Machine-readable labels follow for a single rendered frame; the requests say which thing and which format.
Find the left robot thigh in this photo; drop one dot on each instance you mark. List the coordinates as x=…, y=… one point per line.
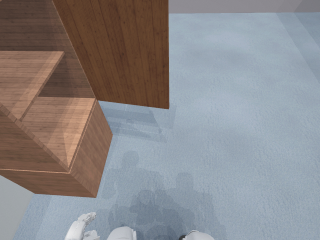
x=123, y=233

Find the robot left hand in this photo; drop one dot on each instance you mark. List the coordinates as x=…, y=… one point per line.
x=77, y=229

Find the cupboard door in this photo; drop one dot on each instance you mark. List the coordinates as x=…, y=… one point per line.
x=123, y=48

